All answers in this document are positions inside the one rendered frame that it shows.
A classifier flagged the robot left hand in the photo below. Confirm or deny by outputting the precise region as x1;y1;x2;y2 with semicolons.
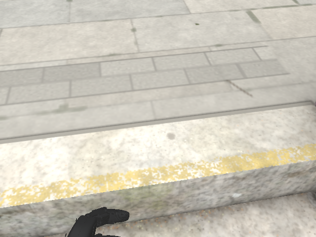
65;206;129;237

